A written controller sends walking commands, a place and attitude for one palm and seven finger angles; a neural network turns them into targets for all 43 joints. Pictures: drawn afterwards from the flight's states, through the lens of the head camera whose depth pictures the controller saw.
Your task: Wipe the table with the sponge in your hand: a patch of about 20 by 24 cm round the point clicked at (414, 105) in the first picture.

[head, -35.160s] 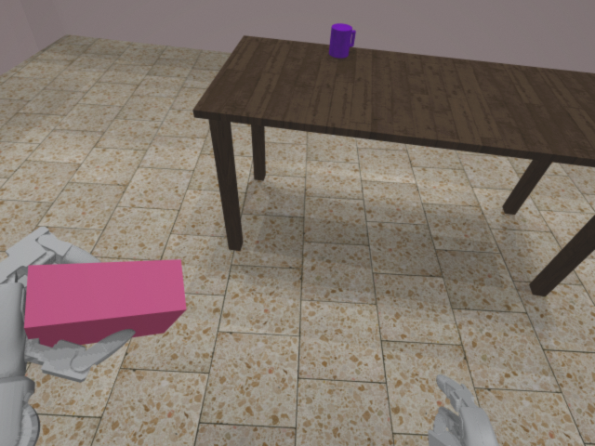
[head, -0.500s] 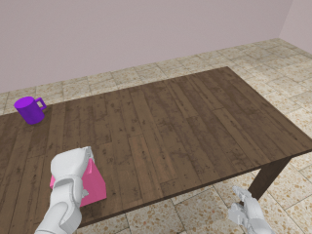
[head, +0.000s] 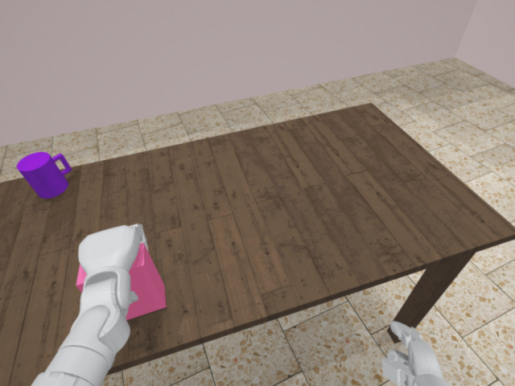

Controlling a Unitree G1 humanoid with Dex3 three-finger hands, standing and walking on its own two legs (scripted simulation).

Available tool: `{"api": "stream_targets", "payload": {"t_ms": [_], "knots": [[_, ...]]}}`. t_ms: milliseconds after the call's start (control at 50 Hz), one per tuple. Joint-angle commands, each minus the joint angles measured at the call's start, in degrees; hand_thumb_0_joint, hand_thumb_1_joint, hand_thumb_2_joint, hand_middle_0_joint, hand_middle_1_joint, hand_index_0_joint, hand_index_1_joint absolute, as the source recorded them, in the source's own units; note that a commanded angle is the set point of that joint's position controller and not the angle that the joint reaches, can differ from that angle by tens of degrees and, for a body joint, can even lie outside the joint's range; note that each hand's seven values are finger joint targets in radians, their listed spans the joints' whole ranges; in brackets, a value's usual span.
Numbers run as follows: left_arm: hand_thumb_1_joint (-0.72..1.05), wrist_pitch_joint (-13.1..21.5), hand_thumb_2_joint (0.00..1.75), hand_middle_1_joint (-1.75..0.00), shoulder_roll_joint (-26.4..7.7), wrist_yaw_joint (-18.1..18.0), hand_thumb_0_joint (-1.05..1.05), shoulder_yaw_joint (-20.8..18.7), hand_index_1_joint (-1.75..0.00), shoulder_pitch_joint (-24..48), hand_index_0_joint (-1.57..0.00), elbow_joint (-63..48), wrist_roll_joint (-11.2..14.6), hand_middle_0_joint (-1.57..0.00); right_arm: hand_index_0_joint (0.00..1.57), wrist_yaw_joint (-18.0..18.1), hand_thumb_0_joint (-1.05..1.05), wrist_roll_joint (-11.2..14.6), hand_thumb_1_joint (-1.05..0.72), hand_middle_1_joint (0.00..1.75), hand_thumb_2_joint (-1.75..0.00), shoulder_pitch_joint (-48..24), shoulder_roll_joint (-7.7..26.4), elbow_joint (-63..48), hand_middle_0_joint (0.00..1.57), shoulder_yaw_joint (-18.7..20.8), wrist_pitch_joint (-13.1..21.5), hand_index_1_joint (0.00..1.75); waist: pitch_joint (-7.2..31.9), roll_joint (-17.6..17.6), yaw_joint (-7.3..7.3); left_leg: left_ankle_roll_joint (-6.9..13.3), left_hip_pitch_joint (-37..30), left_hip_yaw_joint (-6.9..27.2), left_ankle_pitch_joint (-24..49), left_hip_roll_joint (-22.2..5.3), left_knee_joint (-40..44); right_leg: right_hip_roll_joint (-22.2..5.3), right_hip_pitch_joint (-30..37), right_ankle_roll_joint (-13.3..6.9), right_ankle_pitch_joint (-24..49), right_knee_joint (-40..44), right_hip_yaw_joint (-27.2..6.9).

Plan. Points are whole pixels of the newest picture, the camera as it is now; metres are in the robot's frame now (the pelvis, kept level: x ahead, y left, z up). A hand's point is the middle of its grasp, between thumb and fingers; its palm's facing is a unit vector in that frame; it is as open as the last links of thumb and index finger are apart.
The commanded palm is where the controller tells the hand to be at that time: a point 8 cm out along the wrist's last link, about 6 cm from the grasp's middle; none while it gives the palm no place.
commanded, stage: wipe forward along the first lane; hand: left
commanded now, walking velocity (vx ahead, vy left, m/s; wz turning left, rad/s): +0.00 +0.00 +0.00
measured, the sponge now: (129, 292) +0.27 +0.28 -0.04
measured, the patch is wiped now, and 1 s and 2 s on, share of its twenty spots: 0.15 0.50 0.60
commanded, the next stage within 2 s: slide across to the middle lane in 1.32 s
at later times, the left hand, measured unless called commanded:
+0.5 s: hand (120, 247) +0.32 +0.30 +0.02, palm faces -0.10 -0.02 -0.99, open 9.8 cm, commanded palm +0.31 +0.30 +0.05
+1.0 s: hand (120, 221) +0.38 +0.33 +0.02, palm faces -0.13 +0.00 -0.99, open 9.8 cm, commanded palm +0.37 +0.32 +0.05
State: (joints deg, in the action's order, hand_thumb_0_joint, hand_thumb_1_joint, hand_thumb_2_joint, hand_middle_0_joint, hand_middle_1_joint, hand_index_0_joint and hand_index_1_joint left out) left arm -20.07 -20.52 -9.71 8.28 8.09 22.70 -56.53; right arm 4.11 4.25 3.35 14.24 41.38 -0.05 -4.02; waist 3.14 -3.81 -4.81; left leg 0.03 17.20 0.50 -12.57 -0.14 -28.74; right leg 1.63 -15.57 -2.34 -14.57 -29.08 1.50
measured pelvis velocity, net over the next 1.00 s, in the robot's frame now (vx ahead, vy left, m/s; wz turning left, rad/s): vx -0.01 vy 0.01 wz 0.00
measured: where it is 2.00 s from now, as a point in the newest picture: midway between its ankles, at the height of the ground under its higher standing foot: outside the picture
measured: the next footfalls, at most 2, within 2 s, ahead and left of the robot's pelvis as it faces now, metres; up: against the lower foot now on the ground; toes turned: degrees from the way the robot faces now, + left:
none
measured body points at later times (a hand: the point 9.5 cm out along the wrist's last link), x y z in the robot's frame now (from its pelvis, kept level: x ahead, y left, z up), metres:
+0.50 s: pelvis -0.02 +0.00 -0.01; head +0.00 -0.02 +0.44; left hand +0.32 +0.30 +0.07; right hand +0.13 -0.26 -0.13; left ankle +0.03 +0.12 -0.74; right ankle +0.01 -0.09 -0.74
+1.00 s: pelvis -0.01 +0.01 -0.02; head +0.03 +0.01 +0.43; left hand +0.38 +0.33 +0.07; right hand +0.09 -0.26 -0.14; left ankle +0.03 +0.12 -0.74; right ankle +0.01 -0.09 -0.74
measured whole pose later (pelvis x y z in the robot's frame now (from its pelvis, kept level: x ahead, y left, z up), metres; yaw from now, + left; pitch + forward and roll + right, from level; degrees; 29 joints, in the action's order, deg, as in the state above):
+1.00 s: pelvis -0.01 +0.01 -0.02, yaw +0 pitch +11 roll -2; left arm -8.7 -29.7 -13.0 1.0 36.4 57.3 -59.2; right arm 3.6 4.6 12.9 15.5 42.6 1.1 -4.7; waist 6.5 -2.7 1.3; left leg 0.7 35.2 1.3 -14.8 -0.6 -38.8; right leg 2.2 -32.0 -1.5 -15.2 -35.9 2.2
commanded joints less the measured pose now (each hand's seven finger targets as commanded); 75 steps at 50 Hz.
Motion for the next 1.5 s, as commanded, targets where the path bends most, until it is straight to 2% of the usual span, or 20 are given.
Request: {"api": "stream_targets", "payload": {"t_ms": [0,20,60,180,220,300,320,380,420,480,520,600,700,980,1020,1060,1280,1360,1420,1480], "knots": [[0.10,0.70,1.30,-1.60,-11.82,-1.66,0.00,-5.47,-1.60,16.46,-1.20,0.35,-1.84,-1.20,0.20,0.87,0.00,0.00,-0.90,0.30,-0.90,-7.08,7.39,-8.59,0.20,2.16,2.52,0.30,7.44,7.02,1.61,2.43,-1.22,1.07,0.67,2.40,2.03,-0.50,-1.52,-1.06,2.69,6.57,-5.19],[0.10,1.21,1.30,-1.60,-14.59,-1.75,0.00,-7.96,-1.60,16.62,-1.20,1.08,-2.07,-1.20,0.20,0.90,0.00,-0.13,-0.90,0.30,-0.90,-6.55,7.94,-8.31,0.20,2.37,2.39,0.30,7.75,5.41,1.19,2.32,-0.90,1.25,0.40,2.47,1.94,-0.29,-1.54,-1.38,2.29,6.63,-6.08],[0.10,2.32,1.30,-1.60,-11.74,-1.48,0.00,-5.73,-1.60,16.88,-1.20,1.34,-2.11,-1.20,0.20,0.74,0.00,0.02,-0.90,0.30,-0.90,-5.80,7.43,-9.16,0.20,2.46,2.45,0.30,9.57,5.98,1.50,2.48,-0.45,1.00,1.43,2.42,1.21,-0.45,-1.27,-1.18,4.40,5.56,-4.97],[0.10,4.90,1.30,-1.60,-12.85,-2.53,0.00,-6.88,-1.60,19.81,-1.20,5.93,-2.05,-1.20,0.20,0.74,0.00,0.08,-0.90,0.30,-0.90,-3.24,8.14,-8.87,0.20,2.97,2.38,0.30,9.13,9.72,2.77,2.65,3.27,0.69,-0.35,2.05,-0.25,-0.63,-3.25,-0.57,4.01,4.81,-5.31],[0.10,5.28,1.30,-1.60,-17.74,-3.43,0.00,-11.14,-1.60,20.15,-1.20,8.56,-2.30,-1.20,0.20,0.90,0.00,0.00,-0.90,0.30,-0.90,-2.24,8.84,-7.98,0.20,3.14,2.10,0.30,8.40,9.22,2.30,2.51,4.82,0.97,-1.66,2.16,-0.29,-0.39,-3.91,-0.76,1.75,4.86,-6.16],[0.10,6.41,1.30,-1.60,-15.95,-4.20,0.00,-8.88,-1.60,23.46,-1.20,10.75,-2.60,-1.20,0.20,0.96,0.00,0.28,-0.90,0.30,-0.90,-1.27,8.50,-8.08,0.20,3.35,2.29,0.30,8.67,8.77,3.25,2.64,6.18,0.34,-2.97,1.82,-1.19,-0.90,-5.73,-0.28,-0.08,4.28,-5.29],[0.10,6.36,1.30,-1.60,-18.93,-4.60,0.00,-11.40,-1.60,24.05,-1.20,11.41,-2.69,-1.20,0.20,0.95,0.00,0.26,-0.90,0.30,-0.90,-0.77,8.93,-7.55,0.20,3.54,2.14,0.30,9.25,7.86,2.86,2.51,6.33,0.78,-3.58,1.93,-0.97,-0.54,-5.74,-0.56,-1.48,4.33,-5.67],[0.10,6.46,1.30,-1.60,-16.13,-4.65,0.00,-8.13,-1.60,26.53,-1.20,13.42,-2.79,-1.20,0.20,0.82,0.00,0.50,-0.90,0.30,-0.90,-0.02,8.53,-7.77,0.20,3.42,2.20,0.30,10.03,6.61,3.75,2.60,6.65,0.48,-3.46,1.63,-1.64,-0.82,-6.69,-0.34,-1.31,3.63,-4.35],[0.10,6.33,1.30,-1.60,-19.50,-4.93,0.00,-11.20,-1.60,26.44,-1.20,14.74,-2.38,-1.20,0.20,0.79,0.00,0.47,-0.90,0.30,-0.90,0.59,9.12,-7.30,0.20,3.69,1.95,0.30,11.47,7.41,3.29,2.63,6.90,0.87,-3.29,1.68,-1.76,-0.56,-5.72,-0.41,-1.08,3.77,-4.94],[0.10,6.94,1.30,-1.60,-17.30,-4.83,0.00,-8.05,-1.60,30.98,-1.20,16.14,-2.37,-1.20,0.20,0.87,0.00,0.60,-0.90,0.30,-0.90,1.34,8.78,-7.40,0.20,3.45,2.07,0.30,10.88,7.49,4.88,2.85,7.54,0.53,-4.63,1.40,-2.31,-0.86,-7.50,0.05,-2.53,3.78,-4.22],[0.10,7.30,1.30,-1.60,-21.20,-5.15,0.00,-11.31,-1.60,31.77,-1.20,18.55,-2.76,-1.20,0.20,0.88,0.00,0.48,-0.90,0.30,-0.90,2.18,9.28,-6.86,0.20,3.48,1.80,0.30,10.63,7.45,4.56,2.83,8.79,1.00,-5.36,1.50,-2.25,-0.49,-7.84,-0.18,-3.83,3.55,-4.46],[0.10,8.49,1.30,-1.60,-18.93,-5.31,0.00,-8.40,-1.60,35.25,-1.20,21.34,-3.27,-1.20,0.20,0.89,0.00,0.44,-0.90,0.30,-0.90,3.44,8.87,-6.96,0.20,3.37,1.92,0.30,10.70,7.49,5.53,2.88,9.94,0.67,-7.05,1.28,-2.92,-0.81,-9.75,0.13,-5.44,3.16,-3.81],[0.10,9.16,1.30,-1.60,-21.03,-5.75,0.00,-8.48,-1.60,40.97,-1.20,24.71,-3.71,-1.20,0.20,0.88,0.00,0.51,-0.90,0.30,-0.90,4.98,9.13,-6.36,0.20,3.29,1.88,0.30,11.57,6.38,6.72,2.94,10.83,0.85,-7.90,1.03,-3.59,-0.72,-11.35,0.19,-5.92,2.53,-3.50],[0.10,10.08,1.30,-1.60,-22.92,-5.95,0.00,-9.01,-1.60,45.38,-1.20,30.45,-4.75,-1.20,0.20,-0.12,0.00,0.04,-0.90,0.30,-0.90,9.51,9.72,-5.00,0.20,3.76,1.02,0.30,16.47,4.98,7.71,3.01,10.69,1.17,-1.46,0.26,-5.90,-0.15,-11.70,-0.04,2.11,0.22,-2.46],[0.10,10.23,1.30,-1.60,-25.37,-6.09,0.00,-12.11,-1.60,43.37,-1.20,31.26,-4.51,-1.20,0.20,-0.30,0.00,-0.03,-0.90,0.30,-0.90,9.63,9.99,-4.63,0.20,3.92,0.76,0.30,17.83,4.62,6.66,2.93,10.59,1.42,0.41,0.26,-5.94,0.11,-10.56,-0.32,3.87,-0.20,-2.63],[0.10,10.43,1.30,-1.60,-22.34,-6.01,0.00,-8.85,-1.60,45.29,-1.20,30.70,-4.62,-1.20,0.20,-0.43,0.00,-0.06,-0.90,0.30,-0.90,10.69,9.73,-4.80,0.20,4.01,0.64,0.30,17.82,4.82,7.89,3.04,9.79,1.26,1.12,0.19,-6.32,0.17,-11.56,-0.15,4.77,-0.32,-1.93],[0.10,10.73,1.30,-1.60,-22.19,-7.07,0.00,-8.55,-1.60,48.98,-1.20,33.59,-5.33,-1.20,0.20,-1.17,0.00,-0.33,-0.90,0.30,-0.90,12.19,10.08,-4.03,0.20,4.29,0.14,0.30,17.02,4.02,8.81,2.83,9.41,2.04,1.72,-0.43,-6.67,0.61,-15.69,-0.47,3.66,-1.24,-0.78],[0.10,10.36,1.30,-1.60,-25.73,-7.44,0.00,-10.25,-1.60,52.26,-1.20,35.49,-5.66,-1.20,0.20,-0.95,0.00,-0.32,-0.90,0.30,-0.90,12.94,10.54,-3.62,0.20,4.14,-0.09,0.30,17.38,5.35,9.54,2.98,10.66,2.15,0.25,-0.40,-6.82,0.61,-15.89,-0.27,2.28,-1.26,-0.85],[0.10,10.44,1.30,-1.60,-26.15,-7.25,0.00,-10.49,-1.60,53.70,-1.20,35.24,-5.81,-1.20,0.20,-0.99,0.00,-0.40,-0.90,0.30,-0.90,12.65,10.45,-3.40,0.20,4.05,0.11,0.30,18.10,2.75,9.19,2.89,10.49,2.10,0.28,-0.43,-6.69,0.54,-16.04,-0.44,2.37,-1.34,-1.30],[0.10,10.56,1.30,-1.60,-22.21,-6.89,0.00,-7.14,-1.60,54.92,-1.20,32.38,-5.58,-1.20,0.20,-1.36,0.00,-0.50,-0.90,0.30,-0.90,13.22,9.65,-3.82,0.20,4.35,0.26,0.30,21.53,0.25,9.37,2.73,6.75,2.11,2.27,-0.61,-7.02,0.68,-15.59,-0.46,3.57,-1.37,-0.88]]}}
